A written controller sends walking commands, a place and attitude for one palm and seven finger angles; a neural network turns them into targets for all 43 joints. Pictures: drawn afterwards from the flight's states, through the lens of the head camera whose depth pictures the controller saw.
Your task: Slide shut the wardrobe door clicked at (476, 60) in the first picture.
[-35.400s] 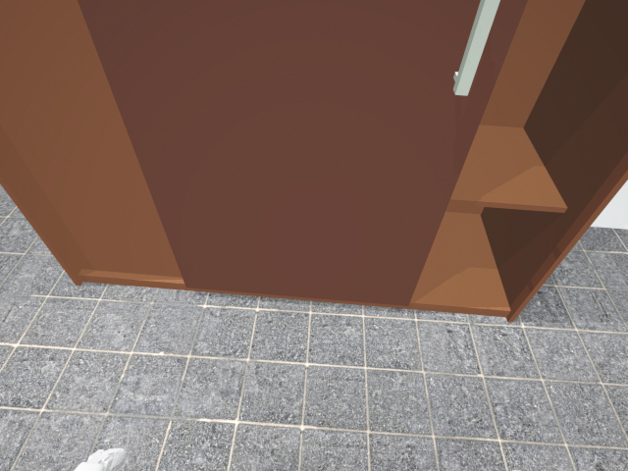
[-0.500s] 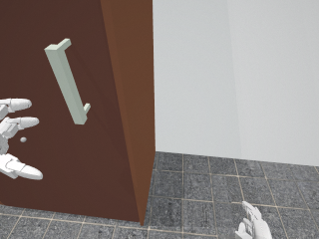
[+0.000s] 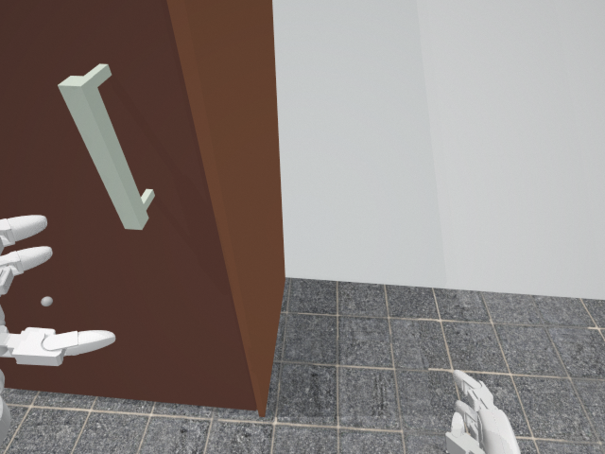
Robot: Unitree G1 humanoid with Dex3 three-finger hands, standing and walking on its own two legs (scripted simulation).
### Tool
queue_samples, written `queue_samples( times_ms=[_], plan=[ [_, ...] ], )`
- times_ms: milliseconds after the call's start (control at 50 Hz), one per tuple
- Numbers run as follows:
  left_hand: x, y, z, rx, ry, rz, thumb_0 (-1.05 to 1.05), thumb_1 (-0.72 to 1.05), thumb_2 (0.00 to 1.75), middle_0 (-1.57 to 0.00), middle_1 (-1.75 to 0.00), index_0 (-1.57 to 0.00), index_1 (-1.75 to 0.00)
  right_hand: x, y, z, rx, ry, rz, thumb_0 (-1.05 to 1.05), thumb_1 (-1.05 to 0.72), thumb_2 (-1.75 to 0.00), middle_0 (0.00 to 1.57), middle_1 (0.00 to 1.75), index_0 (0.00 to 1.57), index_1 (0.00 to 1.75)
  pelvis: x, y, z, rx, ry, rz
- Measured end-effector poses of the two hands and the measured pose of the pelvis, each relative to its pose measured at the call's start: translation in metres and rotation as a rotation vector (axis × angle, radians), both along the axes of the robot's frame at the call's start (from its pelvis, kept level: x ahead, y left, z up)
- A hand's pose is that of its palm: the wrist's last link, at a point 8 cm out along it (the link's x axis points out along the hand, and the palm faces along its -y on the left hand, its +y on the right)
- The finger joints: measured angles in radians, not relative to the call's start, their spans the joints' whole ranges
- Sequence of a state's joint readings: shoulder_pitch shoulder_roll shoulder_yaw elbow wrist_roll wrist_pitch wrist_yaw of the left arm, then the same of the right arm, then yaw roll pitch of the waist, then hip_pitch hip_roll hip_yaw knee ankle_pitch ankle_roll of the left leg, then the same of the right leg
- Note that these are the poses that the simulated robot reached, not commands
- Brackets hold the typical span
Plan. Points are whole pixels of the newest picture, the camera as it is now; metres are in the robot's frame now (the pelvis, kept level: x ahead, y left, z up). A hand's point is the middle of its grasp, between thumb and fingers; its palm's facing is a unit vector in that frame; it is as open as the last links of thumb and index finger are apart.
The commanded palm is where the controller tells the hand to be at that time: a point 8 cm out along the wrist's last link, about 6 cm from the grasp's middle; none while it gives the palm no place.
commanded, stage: draw the hand back to the body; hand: left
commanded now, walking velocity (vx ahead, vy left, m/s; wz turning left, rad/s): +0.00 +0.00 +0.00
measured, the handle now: (119, 152) +0.37 +0.29 +0.23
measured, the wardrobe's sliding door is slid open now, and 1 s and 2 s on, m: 0.00 0.00 0.00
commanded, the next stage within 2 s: step back with the hand held close in 0.88 s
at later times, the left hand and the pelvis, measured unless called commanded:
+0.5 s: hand (95, 275) +0.23 +0.27 +0.17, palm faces +0.43 -0.82 -0.38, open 8.7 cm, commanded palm +0.18 +0.30 +0.18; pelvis +0.03 +0.01 +0.00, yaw -2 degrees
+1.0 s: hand (90, 289) +0.22 +0.27 +0.16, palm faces +0.45 -0.82 -0.35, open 7.4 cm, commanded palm +0.17 +0.30 +0.18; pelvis +0.02 +0.01 +0.01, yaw -2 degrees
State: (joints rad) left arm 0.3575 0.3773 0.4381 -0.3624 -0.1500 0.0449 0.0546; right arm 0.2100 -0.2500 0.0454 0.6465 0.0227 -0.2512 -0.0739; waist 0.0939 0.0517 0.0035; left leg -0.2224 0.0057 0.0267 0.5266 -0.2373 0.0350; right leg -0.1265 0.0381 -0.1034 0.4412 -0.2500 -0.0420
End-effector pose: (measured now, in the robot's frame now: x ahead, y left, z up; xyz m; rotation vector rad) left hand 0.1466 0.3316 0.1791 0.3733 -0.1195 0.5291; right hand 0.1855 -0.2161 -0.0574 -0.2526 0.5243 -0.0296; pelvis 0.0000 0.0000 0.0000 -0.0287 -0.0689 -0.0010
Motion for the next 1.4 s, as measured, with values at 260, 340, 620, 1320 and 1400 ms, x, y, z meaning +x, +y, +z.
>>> queue_samples(
  times_ms=[260, 340, 620, 1320, 1400],
  plan=[
    [0.027, -0.009, 0.001, 0.071, -0.026, -0.014, -0.01, 0.15, 0.54, -0.23, -0.74, -0.23, -0.74, -0.014, 0.005, -0.025, 0.04, 0.137, -0.078, 0.02, -0.91, -0.9, 0.2, 0.3, 0.2, 0.3, 0.018, 0.009, 0.003, 0.021, -0.008, -0.02],
    [0.038, -0.021, -0.004, 0.059, -0.008, -0.075, 0.0, 0.3, 0.61, -0.23, -0.65, -0.23, -0.65, -0.008, 0.003, -0.021, 0.031, 0.129, -0.088, 0.02, -0.91, -0.9, 0.2, 0.3, 0.2, 0.3, 0.025, 0.011, 0.004, 0.022, -0.006, -0.03],
    [0.041, -0.024, -0.008, 0.048, 0.027, -0.09, 0.01, 0.77, 0.84, -0.21, -0.37, -0.22, -0.38, 0.024, 0.005, -0.006, 0.016, 0.095, -0.067, 0.01, -0.91, -0.9, 0.2, 0.3, 0.2, 0.3, 0.034, 0.012, 0.004, 0.019, 0.0, -0.032],
    [0.038, -0.021, -0.002, 0.167, 0.04, -0.2, 0.01, 0.89, 0.9, -0.21, -0.3, -0.21, -0.3, -0.03, -0.008, -0.013, -0.021, 0.205, -0.196, 0.01, -0.91, -0.9, 0.2, 0.3, 0.2, 0.3, 0.003, 0.026, 0.003, 0.013, 0.069, -0.061],
    [0.028, -0.013, 0.001, 0.203, 0.028, -0.211, 0.01, 0.89, 0.9, -0.21, -0.3, -0.22, -0.3, -0.043, -0.004, -0.012, -0.024, 0.209, -0.215, 0.01, -0.91, -0.9, 0.2, 0.3, 0.2, 0.3, -0.006, 0.031, 0.001, 0.015, 0.071, -0.065]
  ],
)
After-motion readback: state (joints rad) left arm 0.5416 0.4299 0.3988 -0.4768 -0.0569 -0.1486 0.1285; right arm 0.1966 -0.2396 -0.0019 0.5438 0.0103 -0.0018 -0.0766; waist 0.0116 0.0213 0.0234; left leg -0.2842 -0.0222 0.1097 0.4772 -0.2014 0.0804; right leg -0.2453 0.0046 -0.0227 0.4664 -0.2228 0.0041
